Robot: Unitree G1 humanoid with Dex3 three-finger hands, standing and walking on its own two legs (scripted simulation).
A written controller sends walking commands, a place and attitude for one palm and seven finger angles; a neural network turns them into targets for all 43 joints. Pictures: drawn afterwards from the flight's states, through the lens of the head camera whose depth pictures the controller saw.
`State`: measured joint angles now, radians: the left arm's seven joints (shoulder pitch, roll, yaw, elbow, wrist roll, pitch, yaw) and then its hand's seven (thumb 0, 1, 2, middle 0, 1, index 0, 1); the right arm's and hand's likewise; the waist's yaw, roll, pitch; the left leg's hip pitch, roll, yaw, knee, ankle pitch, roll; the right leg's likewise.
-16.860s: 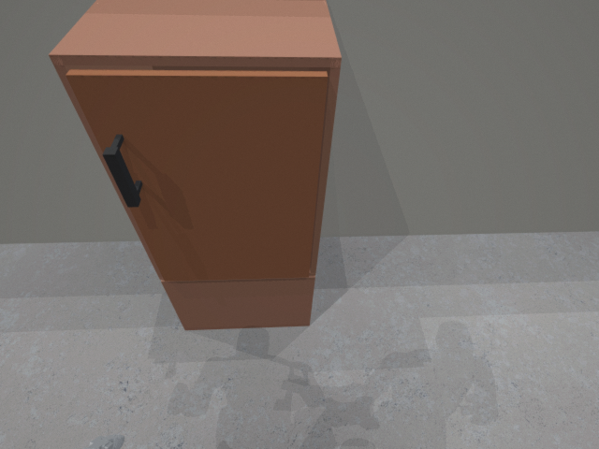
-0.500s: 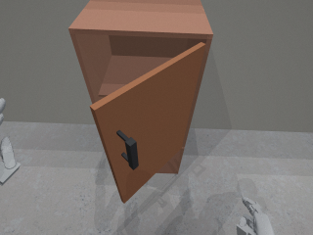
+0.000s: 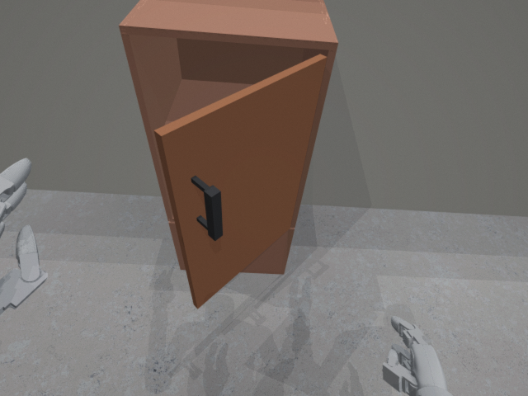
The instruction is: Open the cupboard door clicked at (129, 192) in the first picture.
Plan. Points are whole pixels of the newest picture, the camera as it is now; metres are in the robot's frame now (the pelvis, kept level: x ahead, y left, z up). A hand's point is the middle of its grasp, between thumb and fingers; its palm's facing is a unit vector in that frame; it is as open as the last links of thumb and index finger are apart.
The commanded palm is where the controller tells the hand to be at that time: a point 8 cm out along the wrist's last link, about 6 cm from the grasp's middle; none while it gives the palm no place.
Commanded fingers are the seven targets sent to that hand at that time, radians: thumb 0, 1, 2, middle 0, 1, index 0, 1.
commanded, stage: step back with the hand held close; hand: left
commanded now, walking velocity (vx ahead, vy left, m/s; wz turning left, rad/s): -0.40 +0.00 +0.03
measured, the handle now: (206, 208) +0.42 +0.13 +0.02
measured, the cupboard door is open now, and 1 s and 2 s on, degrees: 48 48 48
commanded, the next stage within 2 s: stop stepping back and stand still in 0.16 s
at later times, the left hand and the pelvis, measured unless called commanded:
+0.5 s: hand out of the picture +0.02 +0.27 +0.17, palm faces +0.41 -0.77 -0.48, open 7.4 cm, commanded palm -0.04 +0.30 +0.18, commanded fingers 0.00 0.90 0.90 -0.20 -0.30 -0.20 -0.30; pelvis -0.18 +0.00 +0.00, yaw -1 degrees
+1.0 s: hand out of the picture -0.03 +0.24 +0.17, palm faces +0.38 -0.77 -0.51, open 7.4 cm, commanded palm -0.09 +0.30 +0.18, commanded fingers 0.00 0.90 0.90 -0.20 -0.30 -0.20 -0.30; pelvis -0.23 -0.01 -0.01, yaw +0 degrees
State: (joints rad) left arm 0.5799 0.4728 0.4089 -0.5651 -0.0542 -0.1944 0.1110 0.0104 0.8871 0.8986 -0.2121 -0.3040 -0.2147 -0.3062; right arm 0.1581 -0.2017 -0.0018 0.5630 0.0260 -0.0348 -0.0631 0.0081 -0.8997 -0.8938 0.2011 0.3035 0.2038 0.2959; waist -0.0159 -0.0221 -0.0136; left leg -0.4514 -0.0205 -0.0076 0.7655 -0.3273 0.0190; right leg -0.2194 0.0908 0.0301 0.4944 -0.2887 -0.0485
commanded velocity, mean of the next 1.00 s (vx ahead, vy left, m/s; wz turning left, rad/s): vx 0.10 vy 0.01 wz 0.00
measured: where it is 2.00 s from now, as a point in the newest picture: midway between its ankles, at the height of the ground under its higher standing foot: outside the picture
